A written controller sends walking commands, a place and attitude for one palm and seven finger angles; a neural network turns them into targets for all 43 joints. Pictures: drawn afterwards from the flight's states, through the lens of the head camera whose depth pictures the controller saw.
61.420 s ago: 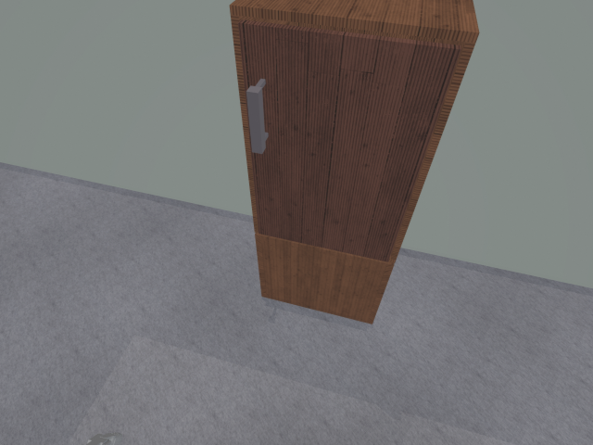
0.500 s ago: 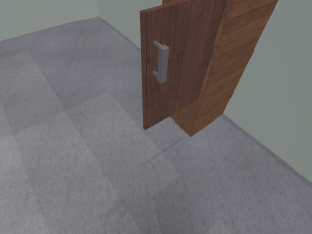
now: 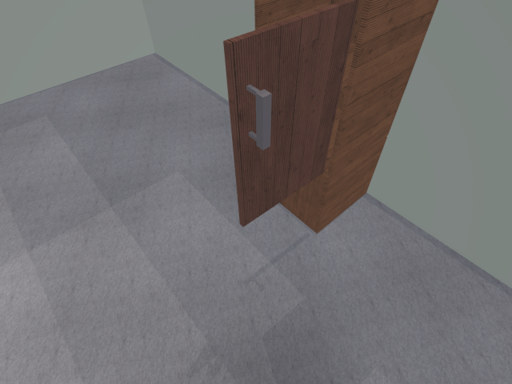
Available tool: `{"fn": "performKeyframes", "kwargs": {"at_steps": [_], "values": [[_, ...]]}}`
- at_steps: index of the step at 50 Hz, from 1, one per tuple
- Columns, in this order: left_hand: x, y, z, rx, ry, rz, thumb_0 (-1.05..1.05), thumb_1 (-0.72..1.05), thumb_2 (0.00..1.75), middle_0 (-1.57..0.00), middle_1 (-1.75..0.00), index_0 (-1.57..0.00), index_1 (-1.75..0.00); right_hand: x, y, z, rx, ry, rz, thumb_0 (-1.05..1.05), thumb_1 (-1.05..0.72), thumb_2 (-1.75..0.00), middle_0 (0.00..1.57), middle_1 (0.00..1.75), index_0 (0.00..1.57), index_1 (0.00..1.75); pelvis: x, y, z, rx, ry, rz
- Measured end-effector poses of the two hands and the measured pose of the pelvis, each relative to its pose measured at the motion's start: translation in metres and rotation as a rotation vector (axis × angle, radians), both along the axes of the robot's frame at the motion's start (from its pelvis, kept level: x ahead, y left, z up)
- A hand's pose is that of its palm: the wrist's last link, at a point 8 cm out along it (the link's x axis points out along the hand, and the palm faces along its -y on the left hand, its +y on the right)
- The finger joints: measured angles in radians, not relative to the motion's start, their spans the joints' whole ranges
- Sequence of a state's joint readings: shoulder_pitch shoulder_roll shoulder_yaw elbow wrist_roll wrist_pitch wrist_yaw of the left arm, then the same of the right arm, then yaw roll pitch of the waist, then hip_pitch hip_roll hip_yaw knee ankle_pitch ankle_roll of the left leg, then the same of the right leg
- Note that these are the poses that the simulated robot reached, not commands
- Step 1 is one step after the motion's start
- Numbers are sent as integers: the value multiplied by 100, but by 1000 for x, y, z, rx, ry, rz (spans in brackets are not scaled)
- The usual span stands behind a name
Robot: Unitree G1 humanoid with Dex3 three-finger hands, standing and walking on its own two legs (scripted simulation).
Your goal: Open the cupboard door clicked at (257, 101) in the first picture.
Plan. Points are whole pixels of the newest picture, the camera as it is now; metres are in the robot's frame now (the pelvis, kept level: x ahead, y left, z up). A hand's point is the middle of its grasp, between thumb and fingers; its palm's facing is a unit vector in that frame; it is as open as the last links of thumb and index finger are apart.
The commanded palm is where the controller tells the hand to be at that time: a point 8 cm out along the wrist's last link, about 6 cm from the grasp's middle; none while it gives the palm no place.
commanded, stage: let the arm hang, fingers relaxed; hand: left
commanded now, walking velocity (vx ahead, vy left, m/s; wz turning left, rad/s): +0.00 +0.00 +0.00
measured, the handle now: (257, 117) +0.65 +0.04 +0.06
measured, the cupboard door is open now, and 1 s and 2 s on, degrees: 89 89 89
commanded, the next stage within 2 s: look to check the result in 0.18 s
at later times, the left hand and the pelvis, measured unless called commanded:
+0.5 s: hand out of the picture +0.02 +0.18 -0.17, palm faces +0.04 -0.97 -0.23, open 7.4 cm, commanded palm none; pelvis +0.01 +0.00 +0.00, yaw +0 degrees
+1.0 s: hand out of the picture +0.07 +0.20 -0.16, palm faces +0.02 -0.96 -0.29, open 7.4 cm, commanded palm none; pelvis +0.02 -0.02 +0.00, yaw +0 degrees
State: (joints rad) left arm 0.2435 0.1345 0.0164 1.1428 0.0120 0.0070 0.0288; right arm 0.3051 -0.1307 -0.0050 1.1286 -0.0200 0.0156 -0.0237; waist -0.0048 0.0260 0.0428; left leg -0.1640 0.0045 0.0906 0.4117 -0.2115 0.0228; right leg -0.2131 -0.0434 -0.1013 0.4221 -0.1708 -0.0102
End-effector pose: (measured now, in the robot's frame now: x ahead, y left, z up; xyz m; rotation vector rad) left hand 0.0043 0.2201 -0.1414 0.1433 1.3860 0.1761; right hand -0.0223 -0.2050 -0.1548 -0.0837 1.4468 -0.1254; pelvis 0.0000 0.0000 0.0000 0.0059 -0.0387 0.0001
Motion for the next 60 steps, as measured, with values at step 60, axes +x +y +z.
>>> {"fn": "performKeyframes", "kwargs": {"at_steps": [60], "values": [[74,29,25,116,-99,-56,1,90,89,-20,-30,-20,-30,87,-84,16,-126,-107,66,0,-91,-90,20,30,20,30,25,-23,6,0,8,4]]}}
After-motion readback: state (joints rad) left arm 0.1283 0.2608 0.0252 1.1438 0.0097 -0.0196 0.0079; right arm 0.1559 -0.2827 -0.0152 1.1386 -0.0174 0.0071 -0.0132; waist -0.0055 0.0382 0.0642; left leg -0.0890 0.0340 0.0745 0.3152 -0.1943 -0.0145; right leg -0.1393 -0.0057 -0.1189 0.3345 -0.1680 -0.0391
